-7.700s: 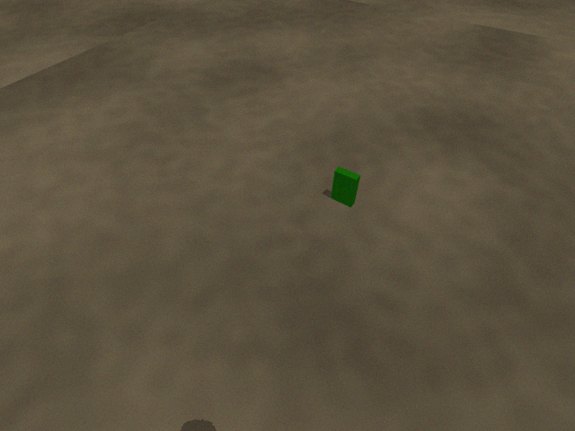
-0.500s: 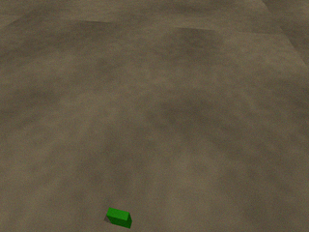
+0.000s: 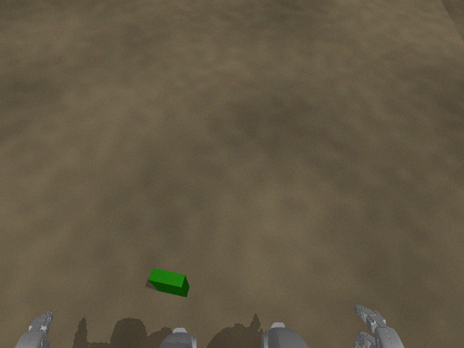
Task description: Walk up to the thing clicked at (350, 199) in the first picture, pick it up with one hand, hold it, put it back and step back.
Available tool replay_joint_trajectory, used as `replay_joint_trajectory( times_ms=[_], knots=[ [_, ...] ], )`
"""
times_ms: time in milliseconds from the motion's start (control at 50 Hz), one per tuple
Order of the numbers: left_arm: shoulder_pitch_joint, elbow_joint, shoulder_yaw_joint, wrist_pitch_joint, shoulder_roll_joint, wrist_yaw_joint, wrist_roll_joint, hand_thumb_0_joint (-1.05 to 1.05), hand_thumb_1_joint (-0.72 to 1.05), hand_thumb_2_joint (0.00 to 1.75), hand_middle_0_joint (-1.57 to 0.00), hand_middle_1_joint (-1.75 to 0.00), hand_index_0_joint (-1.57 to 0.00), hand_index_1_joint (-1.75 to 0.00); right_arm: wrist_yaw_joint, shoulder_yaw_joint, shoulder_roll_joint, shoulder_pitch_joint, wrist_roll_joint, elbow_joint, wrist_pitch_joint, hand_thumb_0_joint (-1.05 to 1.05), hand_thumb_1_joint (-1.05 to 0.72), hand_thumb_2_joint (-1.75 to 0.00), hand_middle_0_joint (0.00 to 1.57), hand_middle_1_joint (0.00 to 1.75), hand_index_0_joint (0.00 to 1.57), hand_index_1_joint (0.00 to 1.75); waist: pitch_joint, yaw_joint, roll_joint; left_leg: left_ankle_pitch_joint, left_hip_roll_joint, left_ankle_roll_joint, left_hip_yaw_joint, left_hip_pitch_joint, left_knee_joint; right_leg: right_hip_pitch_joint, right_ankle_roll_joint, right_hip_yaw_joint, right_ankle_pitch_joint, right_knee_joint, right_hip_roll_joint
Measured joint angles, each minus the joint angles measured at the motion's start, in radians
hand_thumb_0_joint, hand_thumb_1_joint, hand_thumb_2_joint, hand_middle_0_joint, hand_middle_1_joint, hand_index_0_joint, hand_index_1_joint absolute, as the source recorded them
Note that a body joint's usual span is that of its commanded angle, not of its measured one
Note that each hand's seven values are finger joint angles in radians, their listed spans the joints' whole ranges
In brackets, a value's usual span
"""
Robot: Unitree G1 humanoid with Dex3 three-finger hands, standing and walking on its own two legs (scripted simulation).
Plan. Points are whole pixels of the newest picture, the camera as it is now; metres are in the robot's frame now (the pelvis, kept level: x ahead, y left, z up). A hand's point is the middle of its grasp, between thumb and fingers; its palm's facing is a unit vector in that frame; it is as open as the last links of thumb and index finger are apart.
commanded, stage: go down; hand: left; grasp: from the side
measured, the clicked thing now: (170, 283) +0.37 +0.19 -0.62
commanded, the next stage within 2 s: none
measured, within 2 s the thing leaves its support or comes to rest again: neither
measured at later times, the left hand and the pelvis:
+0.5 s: hand (64, 329) +0.20 +0.33 -0.19, palm faces +0.15 -0.96 -0.24, open 17.4 cm; pelvis -0.02 +0.00 -0.10, yaw +0 degrees
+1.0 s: hand (64, 302) +0.26 +0.37 -0.25, palm faces +0.17 -0.97 -0.19, open 17.5 cm; pelvis -0.06 -0.01 -0.22, yaw -1 degrees
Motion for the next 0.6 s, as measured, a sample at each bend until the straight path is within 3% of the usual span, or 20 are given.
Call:
replay_joint_trajectory(
  times_ms=[180, 280, 360, 500, 600],
  knots=[
    [0.088, -0.200, -0.001, 0.095, -0.007, -0.001, -0.021, 0.00, -0.45, 0.03, -0.07, -0.05, -0.08, -0.04, -0.026, 0.022, 0.013, -0.044, -0.005, -0.058, -0.046, 0.01, -0.89, -0.89, 0.21, 0.30, 0.20, 0.30, -0.030, 0.004, 0.000, -0.041, 0.000, 0.000, -0.019, -0.093, 0.100, -0.081, 0.000, -0.014, -0.040, 0.088, -0.002],
    [0.076, -0.201, 0.031, 0.095, 0.011, -0.018, -0.036, 0.00, -0.46, 0.02, -0.07, -0.04, -0.08, -0.03, -0.038, 0.035, 0.016, -0.057, -0.015, -0.080, -0.078, 0.01, -0.90, -0.89, 0.21, 0.30, 0.20, 0.30, -0.045, 0.003, -0.003, -0.058, 0.000, -0.002, -0.032, -0.152, 0.151, -0.134, -0.002, -0.023, -0.059, 0.136, -0.003],
    [0.005, -0.114, 0.086, 0.013, 0.053, -0.071, -0.061, 0.00, -0.47, 0.01, -0.07, -0.04, -0.09, -0.03, -0.037, 0.040, 0.003, -0.067, -0.024, -0.085, -0.113, 0.01, -0.91, -0.90, 0.21, 0.30, 0.20, 0.30, -0.063, 0.004, -0.013, -0.085, -0.002, -0.003, -0.039, -0.264, 0.242, -0.247, -0.005, -0.024, -0.089, 0.230, -0.007],
    [-0.132, 0.001, 0.187, -0.196, 0.133, -0.218, -0.122, -0.01, -0.53, 0.01, -0.08, -0.05, -0.09, -0.03, -0.029, 0.038, -0.042, -0.097, -0.031, -0.059, -0.137, 0.01, -0.92, -0.90, 0.21, 0.30, 0.20, 0.30, -0.096, 0.003, -0.022, -0.157, -0.006, -0.004, -0.048, -0.543, 0.485, -0.527, -0.005, -0.016, -0.163, 0.477, -0.015],
    [-0.213, 0.029, 0.245, -0.264, 0.160, -0.290, -0.144, -0.01, -0.57, 0.02, -0.08, -0.08, -0.09, -0.07, -0.027, 0.037, -0.053, -0.119, -0.035, -0.020, -0.121, 0.01, -0.91, -0.90, 0.21, 0.30, 0.20, 0.30, -0.098, 0.008, -0.014, -0.191, -0.007, -0.005, -0.055, -0.694, 0.624, -0.678, -0.006, -0.012, -0.193, 0.614, -0.015]
  ],
)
